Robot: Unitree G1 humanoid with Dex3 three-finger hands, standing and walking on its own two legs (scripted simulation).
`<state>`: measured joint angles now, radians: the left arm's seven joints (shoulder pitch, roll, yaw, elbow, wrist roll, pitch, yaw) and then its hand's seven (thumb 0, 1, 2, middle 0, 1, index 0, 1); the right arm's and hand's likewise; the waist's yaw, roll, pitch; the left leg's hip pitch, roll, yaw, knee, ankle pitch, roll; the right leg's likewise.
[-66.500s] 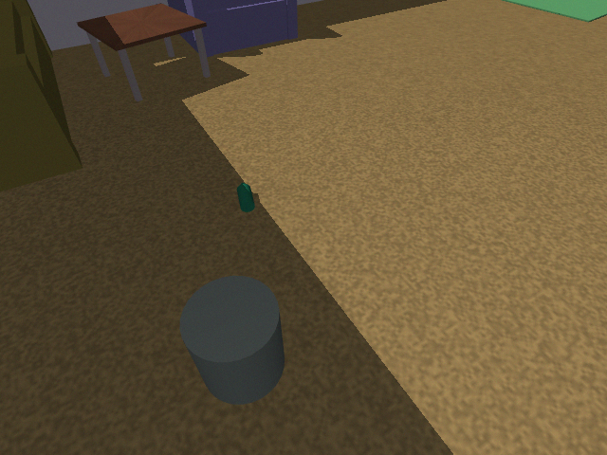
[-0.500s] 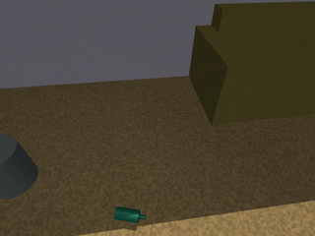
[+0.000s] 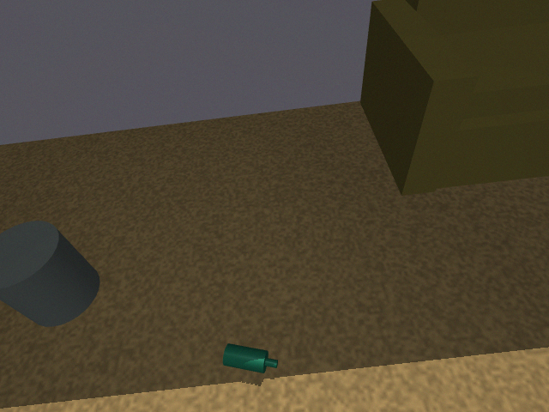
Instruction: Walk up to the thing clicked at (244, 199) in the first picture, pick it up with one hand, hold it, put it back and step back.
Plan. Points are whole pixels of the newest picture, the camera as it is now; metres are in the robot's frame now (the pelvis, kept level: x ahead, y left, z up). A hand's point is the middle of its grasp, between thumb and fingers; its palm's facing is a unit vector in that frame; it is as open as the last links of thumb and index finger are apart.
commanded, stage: walk up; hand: left
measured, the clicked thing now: (251, 359) +0.44 +0.19 -0.71
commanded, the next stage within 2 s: none
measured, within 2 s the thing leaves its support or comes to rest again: neither
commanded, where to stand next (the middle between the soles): +0.04 +0.00 m, yaw -5 degrees
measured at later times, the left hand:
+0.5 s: hand out of the picture +0.06 +0.29 -0.15, palm faces -0.14 -0.92 -0.37, open 7.4 cm
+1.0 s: hand out of the picture +0.12 +0.29 -0.16, palm faces -0.10 -0.93 -0.36, open 7.4 cm
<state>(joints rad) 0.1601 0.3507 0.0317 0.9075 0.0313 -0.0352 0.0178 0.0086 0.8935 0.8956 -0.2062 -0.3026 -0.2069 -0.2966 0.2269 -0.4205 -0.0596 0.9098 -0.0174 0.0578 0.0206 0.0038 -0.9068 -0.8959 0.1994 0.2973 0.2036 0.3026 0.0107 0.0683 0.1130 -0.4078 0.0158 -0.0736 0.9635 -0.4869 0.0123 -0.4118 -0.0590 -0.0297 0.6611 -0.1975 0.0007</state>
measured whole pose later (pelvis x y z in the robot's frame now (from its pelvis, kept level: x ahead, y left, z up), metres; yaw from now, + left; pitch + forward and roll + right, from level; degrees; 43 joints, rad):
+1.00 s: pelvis +0.00 +0.03 +0.00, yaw -6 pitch -3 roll +0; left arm 0.14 0.42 0.05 0.90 -0.01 0.05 0.00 0.01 0.90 0.90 -0.20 -0.30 -0.20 -0.30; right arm 0.11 -0.34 -0.01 0.89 -0.01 -0.02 -0.02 0.01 -0.90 -0.90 0.20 0.30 0.21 0.30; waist 0.01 -0.04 0.18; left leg -0.43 0.03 0.02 0.62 -0.13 0.01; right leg -0.36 0.01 0.09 1.03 -0.54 -0.03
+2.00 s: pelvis +0.01 +0.01 +0.00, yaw -1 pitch -3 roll +2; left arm 0.08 0.36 0.03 0.86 0.02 0.01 0.01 0.01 0.90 0.90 -0.20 -0.30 -0.20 -0.30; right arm 0.07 -0.40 -0.04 0.85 0.03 0.07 -0.03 0.01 -0.91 -0.90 0.20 0.30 0.20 0.30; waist 0.00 0.04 0.26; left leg -0.39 -0.06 -0.06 1.02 -0.57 0.01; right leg -0.42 -0.02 -0.03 0.67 -0.19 -0.05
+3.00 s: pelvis -0.01 -0.02 +0.02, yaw -1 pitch -4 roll +0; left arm 0.36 0.36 0.04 0.87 0.02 -0.10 0.04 0.01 0.89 0.90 -0.20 -0.30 -0.21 -0.30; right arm 0.25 -0.43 -0.08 0.86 -0.04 0.06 0.08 0.01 -0.91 -0.90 0.20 0.30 0.20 0.30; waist 0.00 0.12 0.11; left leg -0.52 0.01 -0.11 0.87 -0.17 0.00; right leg -0.03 0.00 -0.06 0.42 -0.32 -0.01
